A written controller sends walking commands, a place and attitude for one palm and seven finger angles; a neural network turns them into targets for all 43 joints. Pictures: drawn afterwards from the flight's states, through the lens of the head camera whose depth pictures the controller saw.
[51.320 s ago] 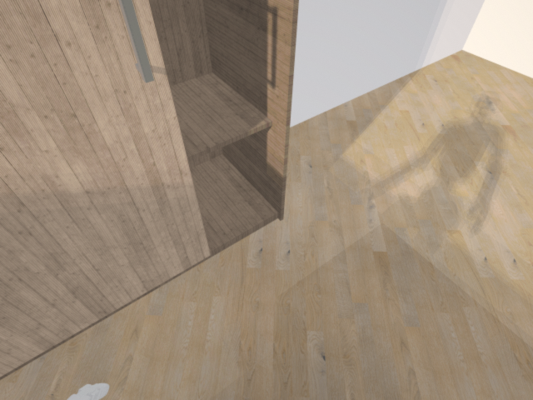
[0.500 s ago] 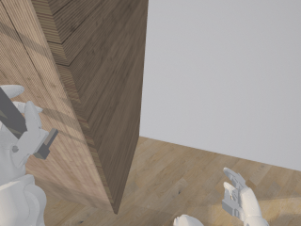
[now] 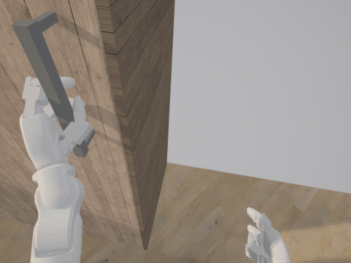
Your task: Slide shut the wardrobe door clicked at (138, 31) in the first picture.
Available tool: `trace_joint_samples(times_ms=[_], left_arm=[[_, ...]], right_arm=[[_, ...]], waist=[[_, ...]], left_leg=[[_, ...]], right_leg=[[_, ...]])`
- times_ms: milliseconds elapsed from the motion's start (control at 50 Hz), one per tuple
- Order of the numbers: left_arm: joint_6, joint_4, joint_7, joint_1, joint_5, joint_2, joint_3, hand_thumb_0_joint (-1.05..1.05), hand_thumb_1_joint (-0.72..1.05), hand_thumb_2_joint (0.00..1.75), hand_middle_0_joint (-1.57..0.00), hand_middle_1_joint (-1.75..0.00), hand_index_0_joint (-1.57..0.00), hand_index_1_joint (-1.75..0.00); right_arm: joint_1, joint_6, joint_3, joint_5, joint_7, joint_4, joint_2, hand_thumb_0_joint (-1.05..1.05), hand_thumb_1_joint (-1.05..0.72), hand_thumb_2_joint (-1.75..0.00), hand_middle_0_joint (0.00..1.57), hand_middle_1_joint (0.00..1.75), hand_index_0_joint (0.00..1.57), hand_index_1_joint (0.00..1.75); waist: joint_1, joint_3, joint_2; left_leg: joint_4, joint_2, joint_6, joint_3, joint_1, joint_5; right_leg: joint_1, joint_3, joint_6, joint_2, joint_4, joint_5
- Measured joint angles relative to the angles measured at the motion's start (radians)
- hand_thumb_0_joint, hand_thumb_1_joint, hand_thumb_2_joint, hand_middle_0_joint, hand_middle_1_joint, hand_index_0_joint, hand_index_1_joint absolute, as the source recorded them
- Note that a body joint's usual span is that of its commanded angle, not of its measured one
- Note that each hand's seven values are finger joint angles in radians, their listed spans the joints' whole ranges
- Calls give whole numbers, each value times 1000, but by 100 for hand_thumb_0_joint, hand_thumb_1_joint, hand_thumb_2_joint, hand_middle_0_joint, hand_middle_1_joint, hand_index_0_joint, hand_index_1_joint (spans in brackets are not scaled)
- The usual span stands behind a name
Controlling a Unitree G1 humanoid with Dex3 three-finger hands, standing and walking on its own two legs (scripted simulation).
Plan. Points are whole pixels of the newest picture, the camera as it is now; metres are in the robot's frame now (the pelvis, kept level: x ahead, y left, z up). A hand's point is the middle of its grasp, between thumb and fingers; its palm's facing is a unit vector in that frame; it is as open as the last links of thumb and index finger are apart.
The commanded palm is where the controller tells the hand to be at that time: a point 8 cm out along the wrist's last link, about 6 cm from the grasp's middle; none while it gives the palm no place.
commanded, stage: step sideways, sliding the door along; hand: left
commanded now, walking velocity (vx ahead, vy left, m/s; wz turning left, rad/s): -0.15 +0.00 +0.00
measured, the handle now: (68, 97) +0.28 +0.25 +0.25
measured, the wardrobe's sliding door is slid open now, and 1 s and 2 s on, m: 0.00 0.00 0.00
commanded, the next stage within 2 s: stop walking and hold the door there in 1.68 s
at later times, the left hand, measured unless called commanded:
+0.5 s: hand (78, 131) +0.24 +0.22 +0.22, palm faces +0.16 -0.98 -0.06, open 6.0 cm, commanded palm +0.21 +0.21 +0.21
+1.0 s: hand (74, 134) +0.23 +0.23 +0.22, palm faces +0.03 -1.00 -0.06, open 6.1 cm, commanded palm +0.21 +0.27 +0.20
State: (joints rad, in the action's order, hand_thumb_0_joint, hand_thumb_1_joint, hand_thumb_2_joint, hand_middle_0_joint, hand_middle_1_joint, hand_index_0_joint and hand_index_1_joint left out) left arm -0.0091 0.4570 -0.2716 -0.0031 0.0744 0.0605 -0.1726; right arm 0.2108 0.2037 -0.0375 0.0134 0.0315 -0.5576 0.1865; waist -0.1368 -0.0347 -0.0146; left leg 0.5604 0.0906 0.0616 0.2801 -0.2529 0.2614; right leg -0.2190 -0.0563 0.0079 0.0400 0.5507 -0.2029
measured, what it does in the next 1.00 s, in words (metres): walks backwards: right foot, then right foot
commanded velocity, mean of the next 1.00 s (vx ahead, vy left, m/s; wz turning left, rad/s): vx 0.01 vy -0.25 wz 0.07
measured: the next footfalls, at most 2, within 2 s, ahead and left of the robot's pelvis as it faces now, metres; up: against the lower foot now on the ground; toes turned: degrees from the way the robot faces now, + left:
right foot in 0.50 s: -0.02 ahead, -0.03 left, +0.00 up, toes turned -4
right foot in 0.88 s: -0.11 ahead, +0.05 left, +0.00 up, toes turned -11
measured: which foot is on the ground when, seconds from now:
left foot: down 0.00-1.00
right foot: down 0.00-0.08, up 0.10-0.48, down 0.50-0.54, up 0.56-0.86, down 0.88-1.00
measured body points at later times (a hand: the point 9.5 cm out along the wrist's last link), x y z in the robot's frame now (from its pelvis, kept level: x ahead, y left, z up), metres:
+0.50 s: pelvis -0.07 +0.08 +0.00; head -0.05 +0.09 +0.44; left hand +0.22 +0.27 +0.22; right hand +0.15 -0.13 -0.06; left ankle +0.01 +0.11 -0.72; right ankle -0.06 -0.02 -0.74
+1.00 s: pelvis -0.16 +0.13 -0.02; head -0.14 +0.12 +0.42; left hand +0.22 +0.28 +0.22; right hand -0.02 -0.12 -0.14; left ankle +0.01 +0.15 -0.73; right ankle -0.16 +0.05 -0.71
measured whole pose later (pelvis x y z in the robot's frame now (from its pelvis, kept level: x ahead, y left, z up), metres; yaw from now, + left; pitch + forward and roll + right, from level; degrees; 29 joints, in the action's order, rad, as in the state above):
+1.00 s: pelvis -0.16 +0.13 -0.02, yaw -7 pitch -5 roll +0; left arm 0.00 -0.03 -0.12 -0.46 -0.11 0.22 -0.14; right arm 0.12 0.02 0.05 -0.01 -0.03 -0.72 0.20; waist 0.01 -0.14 0.05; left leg 0.60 0.02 -0.05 0.31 -0.42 0.15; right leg -0.33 -0.08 -0.06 -0.02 0.91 -0.58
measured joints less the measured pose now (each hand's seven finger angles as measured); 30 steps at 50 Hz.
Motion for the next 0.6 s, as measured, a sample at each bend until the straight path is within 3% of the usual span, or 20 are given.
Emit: trace_joint_samples(times_ms=[60, 100, 180, 280, 340, 420, 460, 480, 500, 520, 540, 560, 580, 600], left_arm=[[9, -16, 2, -20, 10, -32, 21, -4, 72, 76, -37, -157, -30, -133], [12, -24, 6, -39, 13, -45, 43, -3, 73, 76, -35, -157, -29, -132], [20, -52, 14, -70, 11, -64, 95, -2, 73, 76, -32, -159, -29, -130], [52, -69, 44, -35, -52, -8, 122, -1, 74, 76, -28, -158, -26, -130], [59, -88, 70, -24, -70, 7, 139, 0, 76, 78, -29, -155, -25, -132], [52, -139, 123, -55, -90, 45, 169, 0, 79, 81, -34, -149, -29, -135], [45, -162, 141, -107, -105, 66, 174, 0, 79, 81, -37, -147, -27, -136], [39, -163, 147, -141, -104, 87, 170, 0, 79, 81, -38, -146, -25, -136], [40, -161, 149, -169, -95, 100, 157, -1, 79, 81, -39, -145, -22, -136], [41, -151, 144, -180, -81, 99, 141, -2, 79, 81, -39, -144, -19, -133], [39, -145, 142, -197, -72, 98, 131, -2, 79, 82, -39, -143, -17, -130], [43, -152, 144, -216, -70, 99, 123, -2, 79, 82, -37, -143, -15, -127], [52, -166, 149, -227, -75, 106, 113, -2, 79, 82, -36, -143, -15, -125], [60, -181, 152, -231, -85, 116, 106, -2, 79, 81, -36, -142, -15, -124]], right_arm=[[-34, -23, 14, 3, -3, -14, 17, 1, -90, -90, 20, 30, 20, 30], [-42, -30, 23, 8, -3, -12, 19, 1, -90, -90, 20, 30, 20, 30], [-33, -33, 26, 7, 0, -9, 18, 1, -90, -90, 20, 30, 20, 30], [-44, -68, 9, -12, 4, -28, -7, 1, -90, -90, 20, 30, 20, 30], [-36, -84, 15, -19, 8, -20, -8, 1, -90, -90, 20, 30, 20, 30], [-28, -84, 48, -11, 15, 1, 7, 1, -90, -90, 20, 30, 20, 30], [-34, -75, 57, 8, 21, 9, 13, 1, -90, -90, 20, 30, 20, 30], [-41, -73, 50, 18, 23, 14, 13, 1, -90, -90, 20, 30, 20, 30], [-59, -75, 40, 15, 21, 15, 18, 1, -90, -90, 20, 30, 20, 30], [-87, -86, 36, 5, 15, 10, 29, 1, -90, -90, 20, 30, 20, 30], [-106, -97, 40, 4, 6, 8, 33, 1, -90, -90, 20, 30, 20, 30], [-122, -105, 51, 4, 2, 2, 33, 1, -90, -90, 20, 30, 20, 30], [-134, -110, 58, 3, 0, -12, 29, 1, -90, -90, 20, 30, 20, 30], [-139, -118, 60, 2, -2, -26, 23, 1, -90, -90, 20, 30, 20, 30]], waist=[[-6, 1, 34], [-8, -8, 39], [-6, -23, 43], [9, -32, 46], [20, -34, 66], [33, -37, 107], [36, -36, 83], [30, -27, 36], [24, -20, 3], [29, -30, 16], [53, -47, 27], [65, -69, 32], [70, -87, 39], [79, -98, 48]], left_leg=[[42, -3, 22, 9, -40, 15], [43, -15, 34, 13, -50, 11], [14, -46, 61, 10, -44, -12], [-85, -49, 59, 37, 21, -58], [-166, -43, 15, 43, 57, -100], [-248, -38, -116, 34, 62, -171], [-149, -49, -193, 43, -18, -169], [-17, -73, -193, 18, -87, -71], [94, -84, -159, -33, -137, 45], [105, -65, -143, -89, -137, 70], [100, -59, -101, -87, -143, -14], [113, -66, -34, -78, -148, -41], [114, -67, 22, -66, -144, -45], [103, -64, 55, -60, -134, -46]], right_leg=[[-26, 15, 29, 7, 11, -72], [-57, 39, 12, 11, 60, -67], [-129, 64, -9, 1, 278, -201], [-152, 35, -8, -33, 402, -230], [-136, -7, -8, -55, 407, -253], [-44, -89, -30, -97, 211, -248], [11, -101, -79, -96, 23, -144], [13, -51, -125, -76, -47, -41], [-15, 3, -123, -59, -40, -15], [-61, 26, -89, -71, 41, -50], [-101, 30, -59, -70, 127, -92], [-145, 50, -43, -69, 238, -168], [-190, 75, -35, -78, 361, -229], [-230, 93, -30, -91, 471, -263]])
